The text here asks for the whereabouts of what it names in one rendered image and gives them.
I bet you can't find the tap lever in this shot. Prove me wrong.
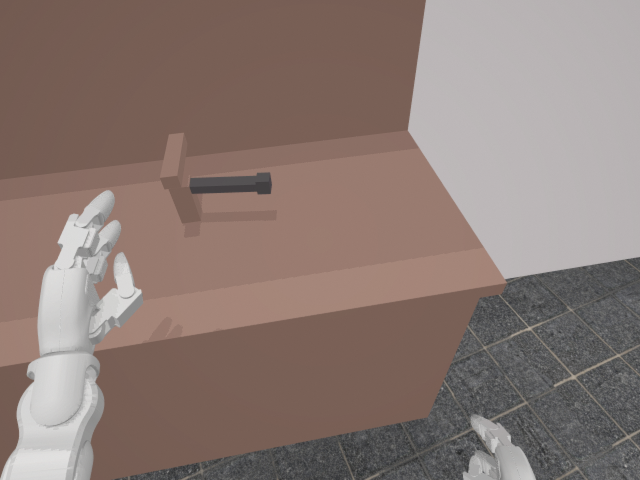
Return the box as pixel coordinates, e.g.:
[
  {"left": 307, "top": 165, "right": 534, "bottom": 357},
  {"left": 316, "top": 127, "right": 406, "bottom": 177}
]
[{"left": 189, "top": 172, "right": 272, "bottom": 194}]

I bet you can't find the right robot hand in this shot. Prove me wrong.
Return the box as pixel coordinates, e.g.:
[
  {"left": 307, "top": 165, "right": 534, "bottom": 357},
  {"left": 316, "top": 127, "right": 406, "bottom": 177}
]
[{"left": 463, "top": 414, "right": 536, "bottom": 480}]

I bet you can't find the left robot hand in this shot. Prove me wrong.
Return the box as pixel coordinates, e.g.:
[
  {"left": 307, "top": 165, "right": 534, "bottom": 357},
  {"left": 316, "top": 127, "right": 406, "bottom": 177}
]
[{"left": 38, "top": 190, "right": 143, "bottom": 357}]

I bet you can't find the counter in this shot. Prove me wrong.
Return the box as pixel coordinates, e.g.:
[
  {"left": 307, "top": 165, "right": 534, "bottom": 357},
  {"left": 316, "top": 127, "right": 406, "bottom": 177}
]
[{"left": 0, "top": 0, "right": 507, "bottom": 480}]

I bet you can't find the robot left forearm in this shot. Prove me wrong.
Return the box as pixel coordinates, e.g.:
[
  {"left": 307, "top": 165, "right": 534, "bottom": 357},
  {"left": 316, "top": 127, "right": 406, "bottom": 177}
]
[{"left": 0, "top": 351, "right": 104, "bottom": 480}]

